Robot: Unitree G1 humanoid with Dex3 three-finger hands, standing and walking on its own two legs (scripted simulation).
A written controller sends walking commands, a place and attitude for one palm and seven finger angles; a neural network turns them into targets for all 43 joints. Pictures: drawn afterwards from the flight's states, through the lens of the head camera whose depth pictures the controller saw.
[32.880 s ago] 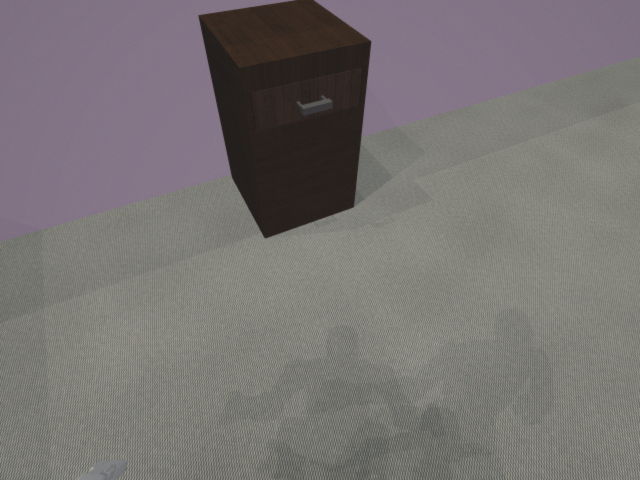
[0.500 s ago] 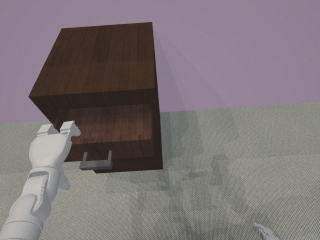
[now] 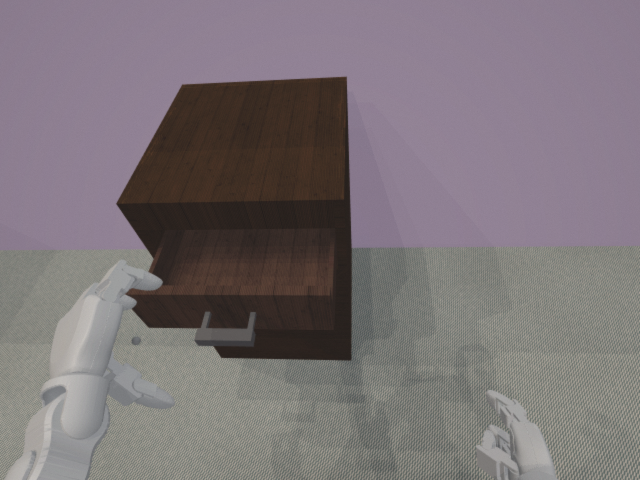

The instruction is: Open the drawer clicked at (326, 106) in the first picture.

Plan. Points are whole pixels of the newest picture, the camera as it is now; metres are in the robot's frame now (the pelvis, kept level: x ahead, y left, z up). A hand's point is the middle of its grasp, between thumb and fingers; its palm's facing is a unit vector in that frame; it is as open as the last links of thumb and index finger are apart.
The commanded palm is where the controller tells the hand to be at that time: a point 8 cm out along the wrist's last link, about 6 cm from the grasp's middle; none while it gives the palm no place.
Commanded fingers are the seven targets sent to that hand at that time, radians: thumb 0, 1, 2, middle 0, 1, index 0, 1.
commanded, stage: draw the hand back to the body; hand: left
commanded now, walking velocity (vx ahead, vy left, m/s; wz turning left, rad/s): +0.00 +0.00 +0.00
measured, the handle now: (227, 327) +0.39 +0.24 -0.17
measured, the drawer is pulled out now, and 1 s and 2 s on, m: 0.15 0.15 0.15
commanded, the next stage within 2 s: step back with the hand held close in 0.92 s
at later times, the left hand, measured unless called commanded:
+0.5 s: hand (100, 335) +0.21 +0.23 +0.15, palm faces +0.35 -0.84 -0.42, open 10.6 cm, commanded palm +0.16 +0.28 +0.18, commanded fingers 0.00 0.55 0.75 -0.22 -0.52 -0.22 -0.52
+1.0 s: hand (67, 356) +0.19 +0.24 +0.17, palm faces +0.40 -0.82 -0.42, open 7.5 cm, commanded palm +0.14 +0.28 +0.19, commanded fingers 0.00 0.90 0.90 -0.20 -0.30 -0.20 -0.30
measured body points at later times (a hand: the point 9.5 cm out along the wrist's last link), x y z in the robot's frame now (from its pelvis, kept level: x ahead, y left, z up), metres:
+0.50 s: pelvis +0.02 -0.01 +0.02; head +0.02 -0.03 +0.47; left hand +0.19 +0.27 +0.17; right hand +0.20 -0.23 -0.08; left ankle -0.03 +0.12 -0.73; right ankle -0.01 -0.13 -0.73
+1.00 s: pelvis +0.01 +0.00 +0.02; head +0.00 -0.03 +0.47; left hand +0.16 +0.28 +0.19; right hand +0.20 -0.21 -0.07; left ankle -0.03 +0.12 -0.73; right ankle -0.01 -0.12 -0.73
